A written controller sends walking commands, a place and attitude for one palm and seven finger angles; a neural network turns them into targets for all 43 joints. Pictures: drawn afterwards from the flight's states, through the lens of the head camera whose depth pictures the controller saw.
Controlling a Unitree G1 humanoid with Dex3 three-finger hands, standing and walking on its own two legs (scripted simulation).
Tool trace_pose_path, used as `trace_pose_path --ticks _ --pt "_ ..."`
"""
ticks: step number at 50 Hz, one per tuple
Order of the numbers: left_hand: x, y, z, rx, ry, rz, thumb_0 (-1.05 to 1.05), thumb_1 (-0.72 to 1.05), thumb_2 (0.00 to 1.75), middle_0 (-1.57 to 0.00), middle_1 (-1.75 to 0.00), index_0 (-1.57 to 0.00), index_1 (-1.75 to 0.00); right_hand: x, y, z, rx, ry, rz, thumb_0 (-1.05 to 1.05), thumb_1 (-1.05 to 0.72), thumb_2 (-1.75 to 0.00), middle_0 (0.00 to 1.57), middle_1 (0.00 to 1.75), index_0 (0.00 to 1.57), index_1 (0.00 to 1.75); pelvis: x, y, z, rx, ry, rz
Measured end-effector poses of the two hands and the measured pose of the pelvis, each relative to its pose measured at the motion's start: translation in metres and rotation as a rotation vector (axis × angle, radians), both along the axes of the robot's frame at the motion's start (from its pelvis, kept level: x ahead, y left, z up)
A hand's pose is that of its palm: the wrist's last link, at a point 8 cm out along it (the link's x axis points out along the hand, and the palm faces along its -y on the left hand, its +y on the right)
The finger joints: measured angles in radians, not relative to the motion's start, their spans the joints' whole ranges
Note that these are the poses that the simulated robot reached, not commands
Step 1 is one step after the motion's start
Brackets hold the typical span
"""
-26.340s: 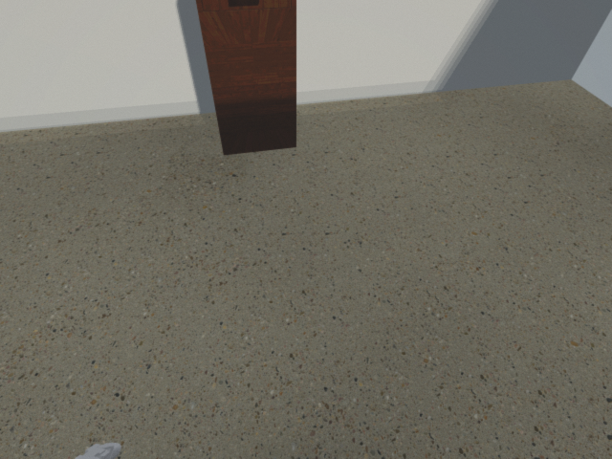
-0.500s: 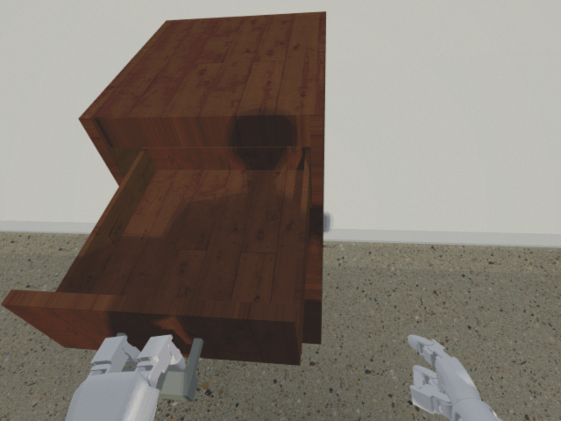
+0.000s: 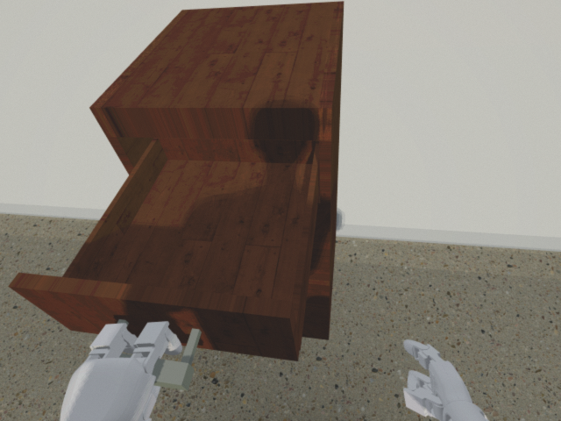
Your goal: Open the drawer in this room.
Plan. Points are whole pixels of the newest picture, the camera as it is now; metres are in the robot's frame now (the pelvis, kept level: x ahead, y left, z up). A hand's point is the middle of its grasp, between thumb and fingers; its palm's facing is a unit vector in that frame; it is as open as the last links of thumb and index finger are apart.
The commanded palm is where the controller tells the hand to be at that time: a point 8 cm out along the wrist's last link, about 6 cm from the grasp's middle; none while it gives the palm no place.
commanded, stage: open the thumb to release the handle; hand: left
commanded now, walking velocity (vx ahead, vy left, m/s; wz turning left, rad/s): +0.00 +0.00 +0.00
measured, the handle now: (149, 351) +0.19 +0.19 +0.06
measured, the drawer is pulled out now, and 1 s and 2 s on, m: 0.30 0.29 0.29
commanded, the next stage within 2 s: lift the hand off the handle in 0.26 s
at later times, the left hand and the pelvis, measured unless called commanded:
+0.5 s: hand (139, 400) +0.14 +0.19 +0.04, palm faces +0.02 -0.13 -0.99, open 13.7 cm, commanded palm +0.12 +0.21 +0.09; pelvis -0.02 -0.01 +0.01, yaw -1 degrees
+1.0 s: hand (135, 380) +0.15 +0.20 +0.06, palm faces -0.01 -0.15 -0.99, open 13.5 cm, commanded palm +0.13 +0.21 +0.14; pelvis -0.01 +0.00 +0.02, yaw -2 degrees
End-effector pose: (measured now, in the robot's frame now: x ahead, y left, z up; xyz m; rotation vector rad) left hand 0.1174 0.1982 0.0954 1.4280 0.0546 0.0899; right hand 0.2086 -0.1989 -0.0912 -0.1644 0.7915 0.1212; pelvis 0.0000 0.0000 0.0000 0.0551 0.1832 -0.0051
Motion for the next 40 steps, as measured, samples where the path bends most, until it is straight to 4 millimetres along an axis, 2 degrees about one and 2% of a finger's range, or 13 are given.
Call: trace_pose_path --ticks 12,17,25,33,40 --pt "-0.001 -0.001 0.003 0.002 0.033 0.007 0.01 -0.18 0.43 -0.35 -1.24 -0.34 -1.24 -0.012 -0.023 0.013 -0.033 -0.024 -0.047 0.01 -0.91 -0.90 0.20 0.30 0.20 0.30 -0.010 -0.012 0.009 0.003 -0.034 -0.009" --pt "-0.002 0.000 0.002 0.010 0.042 -0.007 0.00 -0.37 0.35 -0.34 -1.23 -0.33 -1.22 -0.016 -0.032 0.016 -0.052 -0.032 -0.071 0.01 -0.91 -0.90 0.20 0.30 0.20 0.30 -0.013 -0.013 0.010 0.000 -0.037 -0.028" --pt "-0.002 0.001 0.000 0.012 0.012 -0.017 0.00 -0.47 0.31 -0.35 -1.24 -0.32 -1.20 -0.023 -0.035 0.008 -0.075 -0.001 -0.088 0.01 -0.91 -0.90 0.20 0.30 0.20 0.30 -0.017 -0.012 0.008 -0.005 -0.028 -0.020" --pt "0.004 0.000 -0.003 0.020 -0.007 -0.014 0.00 -0.49 0.30 -0.37 -1.25 -0.32 -1.20 -0.026 -0.021 0.001 -0.051 0.028 -0.084 0.01 -0.91 -0.90 0.20 0.30 0.20 0.30 -0.021 -0.010 0.009 -0.006 -0.035 -0.012" --pt "0.012 0.001 0.001 0.013 0.017 -0.018 0.00 -0.49 0.30 -0.38 -1.24 -0.34 -1.22 -0.023 -0.008 0.008 -0.023 0.007 -0.086 0.01 -0.91 -0.90 0.20 0.30 0.20 0.30 -0.021 -0.007 0.013 -0.009 -0.057 -0.019"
